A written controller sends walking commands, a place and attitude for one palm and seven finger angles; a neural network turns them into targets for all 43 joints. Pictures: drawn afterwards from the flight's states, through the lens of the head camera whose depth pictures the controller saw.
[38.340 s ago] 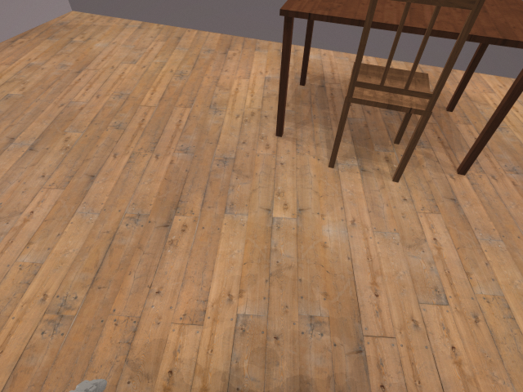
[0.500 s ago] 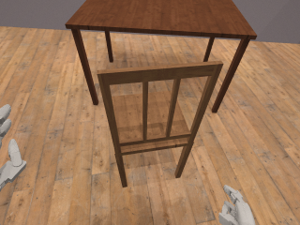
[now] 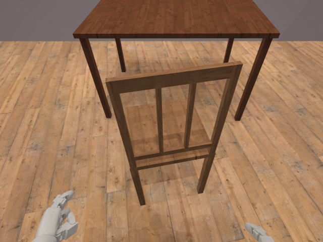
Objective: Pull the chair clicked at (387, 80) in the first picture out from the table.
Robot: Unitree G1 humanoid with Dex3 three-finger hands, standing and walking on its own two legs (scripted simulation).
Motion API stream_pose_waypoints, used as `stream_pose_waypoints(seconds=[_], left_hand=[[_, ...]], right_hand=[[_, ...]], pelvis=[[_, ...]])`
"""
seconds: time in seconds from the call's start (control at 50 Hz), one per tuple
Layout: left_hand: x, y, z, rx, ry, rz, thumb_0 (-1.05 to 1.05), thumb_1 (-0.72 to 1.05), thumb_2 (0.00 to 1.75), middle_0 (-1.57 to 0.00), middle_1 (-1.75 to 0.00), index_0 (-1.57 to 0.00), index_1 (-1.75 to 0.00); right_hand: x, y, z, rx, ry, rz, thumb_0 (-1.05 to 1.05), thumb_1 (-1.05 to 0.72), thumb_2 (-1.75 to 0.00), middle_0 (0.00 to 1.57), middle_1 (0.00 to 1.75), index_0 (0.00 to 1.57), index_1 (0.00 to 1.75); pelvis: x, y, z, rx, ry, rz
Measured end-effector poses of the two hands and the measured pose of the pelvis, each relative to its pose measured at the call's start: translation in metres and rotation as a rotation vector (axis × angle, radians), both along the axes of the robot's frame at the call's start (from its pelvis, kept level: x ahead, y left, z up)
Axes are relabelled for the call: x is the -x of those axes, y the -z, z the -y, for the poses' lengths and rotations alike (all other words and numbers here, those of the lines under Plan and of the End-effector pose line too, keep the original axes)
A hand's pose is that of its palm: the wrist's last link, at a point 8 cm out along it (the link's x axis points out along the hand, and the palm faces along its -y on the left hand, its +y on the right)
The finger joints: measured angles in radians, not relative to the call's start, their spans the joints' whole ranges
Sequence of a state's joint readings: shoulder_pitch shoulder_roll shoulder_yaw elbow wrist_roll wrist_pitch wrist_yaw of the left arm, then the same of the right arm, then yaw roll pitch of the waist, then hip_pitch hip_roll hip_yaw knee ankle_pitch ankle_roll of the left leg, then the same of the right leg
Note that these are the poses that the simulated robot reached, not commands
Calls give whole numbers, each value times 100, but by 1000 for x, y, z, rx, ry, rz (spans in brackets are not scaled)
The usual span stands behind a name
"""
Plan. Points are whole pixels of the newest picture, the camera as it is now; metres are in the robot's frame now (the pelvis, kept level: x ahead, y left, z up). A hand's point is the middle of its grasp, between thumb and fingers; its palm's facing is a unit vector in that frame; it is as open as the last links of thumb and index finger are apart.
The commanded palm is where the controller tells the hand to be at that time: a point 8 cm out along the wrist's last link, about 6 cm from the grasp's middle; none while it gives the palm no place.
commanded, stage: let the arm hang, fingers relaxed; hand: left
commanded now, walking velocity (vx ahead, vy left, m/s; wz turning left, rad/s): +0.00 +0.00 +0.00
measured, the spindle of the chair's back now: (159, 124) +0.51 +0.03 -0.05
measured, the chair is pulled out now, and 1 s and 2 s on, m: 0.50 0.50 0.50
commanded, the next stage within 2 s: look to check the result in 0.94 s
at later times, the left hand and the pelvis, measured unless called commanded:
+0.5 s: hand out of the picture +0.00 +0.18 -0.15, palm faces +0.00 -0.96 -0.26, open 7.3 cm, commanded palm none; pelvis +0.00 -0.02 +0.01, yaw -1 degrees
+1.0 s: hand out of the picture +0.01 +0.15 -0.16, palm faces +0.00 -0.98 -0.20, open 7.3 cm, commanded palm none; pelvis +0.01 -0.02 +0.01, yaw -2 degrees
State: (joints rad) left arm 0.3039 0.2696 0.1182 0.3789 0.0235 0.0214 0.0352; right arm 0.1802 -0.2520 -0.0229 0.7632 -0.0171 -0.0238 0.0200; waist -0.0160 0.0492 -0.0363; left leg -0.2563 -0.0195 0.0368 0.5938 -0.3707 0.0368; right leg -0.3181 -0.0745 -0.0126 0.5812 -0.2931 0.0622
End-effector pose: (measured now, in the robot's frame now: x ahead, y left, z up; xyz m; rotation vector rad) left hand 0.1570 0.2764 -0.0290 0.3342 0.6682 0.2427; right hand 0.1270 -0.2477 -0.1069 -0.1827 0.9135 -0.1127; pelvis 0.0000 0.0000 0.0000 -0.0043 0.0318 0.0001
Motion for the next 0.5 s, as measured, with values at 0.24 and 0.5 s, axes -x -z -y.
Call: stream_pose_waypoints(seconds=[0.24, 0.5], left_hand=[[133, 103, 55, 228, -101, -587, -4, 101, 90, -21, -30, -21, -30], [162, 89, 52, 158, -124, -701, 0, 92, 90, -20, -30, -20, -30]], right_hand=[[130, 13, 4, 28, 102, -435, 1, -91, -90, 20, 30, 20, 30], [156, 30, -12, -71, 138, -501, 1, -91, -90, 20, 30, 20, 30]], pelvis=[[6, -9, 12, 9, 6, 39], [5, -14, 17, 2, 23, 42]])
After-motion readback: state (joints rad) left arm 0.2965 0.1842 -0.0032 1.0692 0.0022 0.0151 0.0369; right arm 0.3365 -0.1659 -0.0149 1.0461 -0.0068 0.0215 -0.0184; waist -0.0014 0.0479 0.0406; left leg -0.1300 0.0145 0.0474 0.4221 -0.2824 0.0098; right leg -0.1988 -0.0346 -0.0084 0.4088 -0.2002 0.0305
